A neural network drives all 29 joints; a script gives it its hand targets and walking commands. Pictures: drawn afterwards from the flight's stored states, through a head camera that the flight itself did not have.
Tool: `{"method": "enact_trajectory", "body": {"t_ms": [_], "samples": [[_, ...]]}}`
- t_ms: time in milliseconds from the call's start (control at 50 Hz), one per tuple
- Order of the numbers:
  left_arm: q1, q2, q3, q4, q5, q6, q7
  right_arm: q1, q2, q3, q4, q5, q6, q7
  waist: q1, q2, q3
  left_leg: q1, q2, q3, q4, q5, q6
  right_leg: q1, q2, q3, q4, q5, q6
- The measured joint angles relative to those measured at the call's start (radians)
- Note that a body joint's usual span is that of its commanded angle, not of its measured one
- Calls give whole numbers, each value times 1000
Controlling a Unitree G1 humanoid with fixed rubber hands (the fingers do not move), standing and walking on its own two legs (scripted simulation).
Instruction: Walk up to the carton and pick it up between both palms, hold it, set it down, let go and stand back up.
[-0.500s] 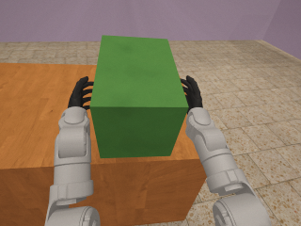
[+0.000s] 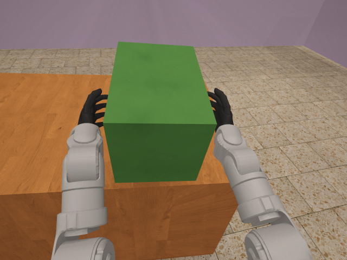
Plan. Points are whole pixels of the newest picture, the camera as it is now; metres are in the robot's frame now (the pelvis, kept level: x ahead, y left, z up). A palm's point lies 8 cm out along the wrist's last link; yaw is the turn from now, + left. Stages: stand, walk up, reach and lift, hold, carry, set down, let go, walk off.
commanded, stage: hold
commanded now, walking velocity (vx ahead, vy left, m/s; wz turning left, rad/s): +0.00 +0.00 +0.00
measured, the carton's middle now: (156, 110) +0.44 +0.02 +0.16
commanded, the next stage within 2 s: none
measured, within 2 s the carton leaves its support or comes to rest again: neither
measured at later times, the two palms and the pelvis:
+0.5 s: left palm (90, 125) +0.35 +0.16 +0.18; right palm (223, 124) +0.36 -0.12 +0.18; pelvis +0.00 +0.00 +0.00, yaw +0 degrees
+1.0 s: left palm (88, 126) +0.35 +0.17 +0.18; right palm (222, 124) +0.35 -0.12 +0.18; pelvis +0.00 +0.00 +0.00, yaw +0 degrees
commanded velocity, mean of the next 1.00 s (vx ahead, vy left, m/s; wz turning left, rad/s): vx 0.00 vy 0.00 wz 0.00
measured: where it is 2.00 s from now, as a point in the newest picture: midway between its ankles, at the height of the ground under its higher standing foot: outside the picture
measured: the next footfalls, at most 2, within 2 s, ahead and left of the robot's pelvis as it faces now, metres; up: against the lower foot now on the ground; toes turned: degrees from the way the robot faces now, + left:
none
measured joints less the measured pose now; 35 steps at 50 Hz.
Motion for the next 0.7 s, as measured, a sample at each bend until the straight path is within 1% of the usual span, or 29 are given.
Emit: {"method": "enact_trajectory", "body": {"t_ms": [80,220,360,520,700], "samples": [[6,-1,-5,-14,-1,-1,1,5,-4,6,-15,4,0,-2,-1,-2,0,2,1,-2,4,-2,0,6,1,-2,-5,2,0],[-13,-1,8,19,10,4,-5,-13,8,-14,23,-12,1,6,-2,-5,0,4,-1,0,-2,2,1,3,-1,0,0,1,0],[-11,-1,-2,7,8,-2,3,-9,-1,-7,10,-5,-7,5,-3,1,5,-2,0,0,3,1,1,0,0,0,-2,5,1],[-15,-3,5,20,11,-1,1,-14,1,-10,25,-9,-5,7,-2,1,4,1,0,3,-3,4,2,0,0,2,-4,6,1],[2,-5,-2,-5,6,-4,5,-4,-5,2,1,4,-5,3,-3,0,2,3,1,0,4,-2,1,8,2,0,-8,6,1]]}}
